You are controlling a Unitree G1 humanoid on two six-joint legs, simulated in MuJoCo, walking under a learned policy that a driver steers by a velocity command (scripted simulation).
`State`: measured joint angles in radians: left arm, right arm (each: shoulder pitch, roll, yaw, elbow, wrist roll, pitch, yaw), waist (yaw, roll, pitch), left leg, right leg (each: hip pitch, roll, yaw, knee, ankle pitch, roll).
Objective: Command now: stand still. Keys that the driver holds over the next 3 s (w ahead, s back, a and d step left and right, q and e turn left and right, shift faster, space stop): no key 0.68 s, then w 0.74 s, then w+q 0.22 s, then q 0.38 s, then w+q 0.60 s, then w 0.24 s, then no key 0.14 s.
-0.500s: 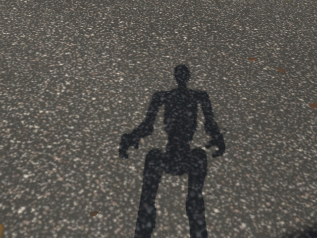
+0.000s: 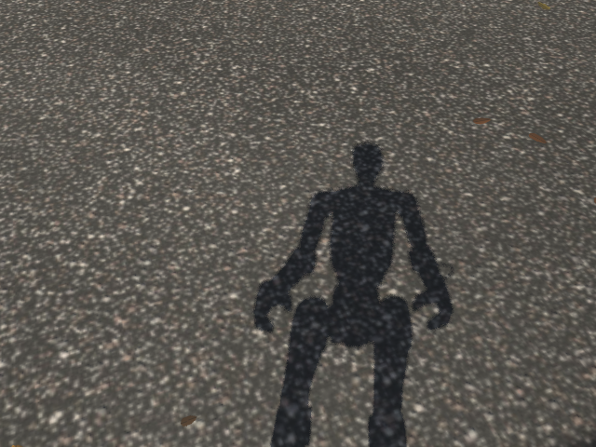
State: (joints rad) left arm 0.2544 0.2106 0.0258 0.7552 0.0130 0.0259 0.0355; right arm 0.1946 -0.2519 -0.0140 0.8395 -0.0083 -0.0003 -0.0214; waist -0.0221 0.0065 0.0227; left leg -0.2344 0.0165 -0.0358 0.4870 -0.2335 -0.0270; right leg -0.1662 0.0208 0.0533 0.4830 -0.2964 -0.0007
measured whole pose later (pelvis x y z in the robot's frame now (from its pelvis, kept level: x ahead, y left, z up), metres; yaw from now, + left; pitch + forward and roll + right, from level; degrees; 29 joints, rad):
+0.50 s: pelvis +0.00 +0.00 +0.00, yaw +1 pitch -1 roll +0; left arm 0.29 0.20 0.02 0.94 0.00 0.01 0.04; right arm 0.23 -0.23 -0.02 0.98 0.00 0.02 -0.05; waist -0.02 0.01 0.03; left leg -0.22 0.02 -0.05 0.47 -0.23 -0.02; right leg -0.14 0.02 0.04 0.45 -0.28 0.00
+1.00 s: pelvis +0.06 +0.03 -0.01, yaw +0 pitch +1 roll +0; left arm 0.40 0.23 0.03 1.03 -0.03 -0.05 0.02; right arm 0.37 -0.22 -0.04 1.03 0.02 -0.11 0.00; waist -0.02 -0.02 -0.02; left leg -0.19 -0.03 0.01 0.54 -0.36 0.05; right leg -0.25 0.01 0.07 0.81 -0.45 -0.04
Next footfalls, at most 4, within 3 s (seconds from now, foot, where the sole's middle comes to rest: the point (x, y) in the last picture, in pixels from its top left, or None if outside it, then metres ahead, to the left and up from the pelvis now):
1.48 right None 0.50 -0.17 -0.88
1.92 left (293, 375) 0.75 0.03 -0.88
2.42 right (361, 335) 0.87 -0.16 -0.88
2.92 left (218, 307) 0.97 0.25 -0.88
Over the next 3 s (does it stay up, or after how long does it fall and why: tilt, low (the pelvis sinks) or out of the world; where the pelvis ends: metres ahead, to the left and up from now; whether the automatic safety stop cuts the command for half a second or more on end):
stays up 0.94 0.09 -0.12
